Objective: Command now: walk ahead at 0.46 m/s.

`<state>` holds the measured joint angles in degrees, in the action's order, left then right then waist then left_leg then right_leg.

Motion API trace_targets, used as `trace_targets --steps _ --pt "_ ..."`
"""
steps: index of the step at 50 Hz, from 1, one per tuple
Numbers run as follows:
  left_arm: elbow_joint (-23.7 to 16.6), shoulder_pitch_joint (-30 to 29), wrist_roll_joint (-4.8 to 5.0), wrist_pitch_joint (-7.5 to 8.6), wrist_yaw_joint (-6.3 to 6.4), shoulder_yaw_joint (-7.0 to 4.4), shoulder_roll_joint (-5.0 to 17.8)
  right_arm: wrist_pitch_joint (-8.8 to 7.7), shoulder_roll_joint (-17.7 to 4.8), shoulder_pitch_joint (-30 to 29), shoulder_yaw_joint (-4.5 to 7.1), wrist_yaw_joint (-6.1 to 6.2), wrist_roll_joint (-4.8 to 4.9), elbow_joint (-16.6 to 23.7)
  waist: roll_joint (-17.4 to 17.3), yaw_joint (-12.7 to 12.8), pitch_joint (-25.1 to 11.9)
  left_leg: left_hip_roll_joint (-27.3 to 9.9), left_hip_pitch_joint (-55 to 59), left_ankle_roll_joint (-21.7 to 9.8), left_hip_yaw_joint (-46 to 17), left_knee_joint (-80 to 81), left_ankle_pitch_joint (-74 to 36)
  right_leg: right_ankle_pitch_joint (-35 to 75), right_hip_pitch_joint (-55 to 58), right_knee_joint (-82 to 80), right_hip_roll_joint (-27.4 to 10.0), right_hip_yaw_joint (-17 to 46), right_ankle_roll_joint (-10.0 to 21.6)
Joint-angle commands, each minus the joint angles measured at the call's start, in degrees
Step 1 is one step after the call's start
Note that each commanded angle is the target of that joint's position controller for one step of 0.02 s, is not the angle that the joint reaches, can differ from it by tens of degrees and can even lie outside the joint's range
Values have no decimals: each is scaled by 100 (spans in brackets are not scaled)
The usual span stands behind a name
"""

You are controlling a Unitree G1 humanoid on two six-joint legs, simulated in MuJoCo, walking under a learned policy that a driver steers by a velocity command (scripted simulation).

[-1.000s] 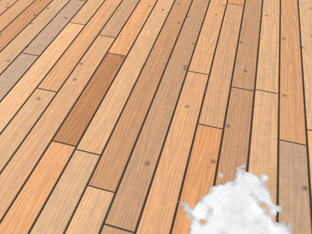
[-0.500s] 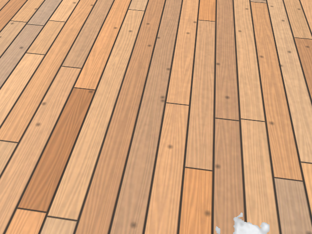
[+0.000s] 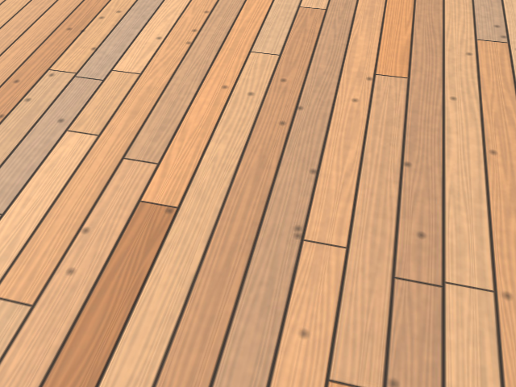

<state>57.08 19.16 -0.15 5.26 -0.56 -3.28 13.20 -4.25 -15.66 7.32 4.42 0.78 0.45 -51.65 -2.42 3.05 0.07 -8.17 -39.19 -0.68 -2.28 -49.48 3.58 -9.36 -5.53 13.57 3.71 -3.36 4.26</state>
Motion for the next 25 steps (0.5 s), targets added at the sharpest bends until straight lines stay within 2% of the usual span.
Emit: trace_targets --steps 1,4,6,8,9,10,11,12,13,14,15,16,17,18,20,25 --pt "-293 -164 28 58 88 -140 881 -64 -148 -340 5 -48 -9 332 554 -117 318 109 180 45 137 1006 -925 1457 -329 -708 -1351 646 689" --pt "-123 151 28 -29 123 -122 892 -104 -52 -790 -67 -135 -21 459 563 47 311 409 667 30 358 1683 -1222 2444 -129 -344 -1305 375 582" --pt "-22 300 53 -127 137 -117 876 -134 -126 -944 -62 -192 -28 546 632 66 259 536 764 -46 277 1944 -1013 2829 230 83 -1412 543 537" --pt "-28 171 86 -198 163 -155 975 -180 -379 -676 9 -207 -67 524 752 -167 86 641 1076 -178 150 2233 -656 3104 562 597 -1521 849 413" --pt "-93 -30 112 -221 179 -175 1031 -211 -532 -249 71 -185 -103 397 766 -422 -111 732 1600 -270 199 2513 -836 3352 599 1039 -1422 895 299" --pt "-183 -75 93 -222 177 -164 991 -248 -835 281 169 -135 -163 240 560 -628 -505 600 2571 -399 191 2673 -2097 3191 352 1797 -1079 783 91" --pt "-403 2 -27 -183 165 -71 702 -253 -1262 898 244 -71 -300 192 -101 -678 -1395 -461 4464 -798 -632 1946 -4607 1289 -899 3300 -609 604 -181" --pt "-289 873 34 -160 143 106 123 -131 -1339 1003 229 -57 -230 235 -1419 -475 -2393 -2003 6093 -1844 -2100 1784 -5796 -3147 -2504 5299 111 417 -529" --pt "-221 813 157 -192 136 -54 759 -17 -938 1016 131 -55 -131 378 -796 -674 -2800 -1809 5773 -1803 -2222 2083 -4376 -3428 -2621 5971 -136 1044 -551" --pt "-407 270 275 -260 165 -162 989 50 -763 560 75 -13 -97 479 -572 -605 -2022 -1540 5047 -1568 -1665 2397 -3151 -3005 -3058 6093 -372 862 -580" --pt "-468 1 261 -372 228 -176 903 93 -612 160 22 35 -85 512 -323 -474 -1353 -1261 4193 -1384 -1267 2732 -2085 -2608 -3139 5923 -593 689 -656" --pt "-485 -57 200 -519 289 -218 843 130 -487 -143 -17 60 -100 523 -308 -330 -891 -1111 3325 -1280 -947 3054 -1140 -2324 -2935 5711 -758 662 -712" --pt "-533 39 173 -658 326 -229 720 154 -509 -347 -9 64 -182 515 -514 -164 -641 -959 2555 -1213 -645 3350 -447 -2069 -2481 5512 -826 589 -735" --pt "-585 94 145 -744 346 -227 606 168 -539 -479 11 65 -237 508 -601 -95 -487 -874 2094 -1236 -408 3572 -89 -1879 -2215 5360 -780 443 -738" --pt "-708 96 114 -802 355 -251 544 163 -621 -580 45 103 -248 490 -611 -35 -457 -909 1912 -1327 -103 3727 -46 -1606 -2069 4937 -807 344 -705" --pt "-1053 -413 87 -822 208 -273 650 272 -856 -714 123 221 -139 455 -506 -110 -660 -1092 2223 -1250 348 3749 55 -920 -1640 3703 -872 182 -558"
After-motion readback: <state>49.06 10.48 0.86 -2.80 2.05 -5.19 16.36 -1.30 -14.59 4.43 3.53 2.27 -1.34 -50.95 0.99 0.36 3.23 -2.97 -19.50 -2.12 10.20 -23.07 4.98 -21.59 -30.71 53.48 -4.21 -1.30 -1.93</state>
